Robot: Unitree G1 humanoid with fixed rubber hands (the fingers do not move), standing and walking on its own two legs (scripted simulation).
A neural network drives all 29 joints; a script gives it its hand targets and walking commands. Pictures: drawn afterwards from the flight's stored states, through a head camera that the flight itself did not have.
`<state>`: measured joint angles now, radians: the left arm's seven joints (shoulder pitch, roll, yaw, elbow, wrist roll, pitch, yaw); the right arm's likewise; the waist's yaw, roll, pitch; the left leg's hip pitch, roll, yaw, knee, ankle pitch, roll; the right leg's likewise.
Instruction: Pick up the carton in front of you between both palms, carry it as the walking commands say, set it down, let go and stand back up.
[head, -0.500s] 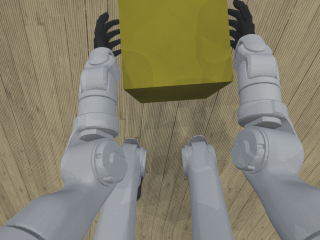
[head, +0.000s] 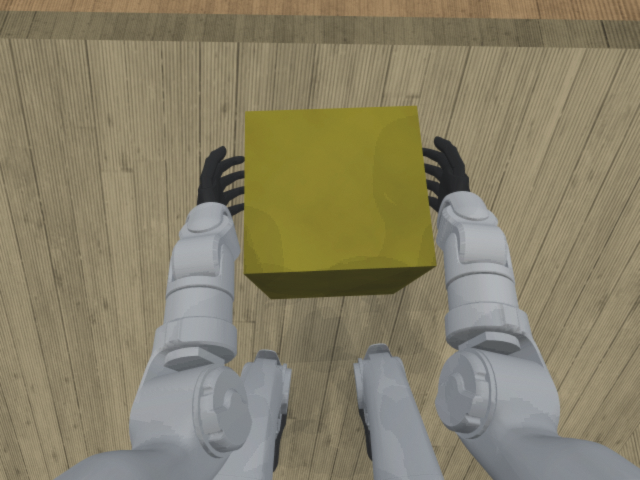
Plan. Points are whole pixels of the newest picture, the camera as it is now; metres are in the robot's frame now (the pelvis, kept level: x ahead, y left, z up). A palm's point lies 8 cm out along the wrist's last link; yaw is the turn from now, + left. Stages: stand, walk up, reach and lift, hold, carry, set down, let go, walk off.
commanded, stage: reach and lift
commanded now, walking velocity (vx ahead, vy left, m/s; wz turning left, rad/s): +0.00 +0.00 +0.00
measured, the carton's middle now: (331, 218) +0.45 -0.02 -0.11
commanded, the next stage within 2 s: hold in 1.80 s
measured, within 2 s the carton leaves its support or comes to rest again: neither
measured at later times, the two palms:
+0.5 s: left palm (161, 189) +0.39 +0.14 +0.11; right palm (496, 189) +0.39 -0.16 +0.11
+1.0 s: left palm (78, 181) +0.35 +0.15 +0.19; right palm (542, 176) +0.35 -0.14 +0.20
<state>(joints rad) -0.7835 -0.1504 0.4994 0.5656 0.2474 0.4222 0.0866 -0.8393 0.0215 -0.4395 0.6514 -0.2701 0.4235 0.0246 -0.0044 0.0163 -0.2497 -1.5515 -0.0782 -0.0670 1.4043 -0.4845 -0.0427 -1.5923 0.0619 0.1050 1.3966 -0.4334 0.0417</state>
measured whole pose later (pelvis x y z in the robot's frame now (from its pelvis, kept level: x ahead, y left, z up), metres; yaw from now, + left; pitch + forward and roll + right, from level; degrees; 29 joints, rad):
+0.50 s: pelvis +0.04 +0.00 +0.12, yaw -1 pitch +19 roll +1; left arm -0.46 -0.18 0.40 0.47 0.25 0.42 0.03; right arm -0.47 0.15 -0.37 0.48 -0.26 0.42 -0.01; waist -0.01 0.03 -0.16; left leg -0.84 -0.05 -0.09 0.88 -0.36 -0.03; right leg -0.88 0.04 0.10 0.88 -0.32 0.02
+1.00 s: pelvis +0.05 +0.00 +0.17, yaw -1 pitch -4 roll +0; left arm -0.37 -0.16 0.34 0.47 0.34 0.62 -0.01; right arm -0.36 0.18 -0.34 0.45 -0.32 0.62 0.00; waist 0.01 0.00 -0.01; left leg -0.18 -0.03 -0.10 0.51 -0.26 -0.01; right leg -0.21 0.03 0.10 0.49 -0.21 0.02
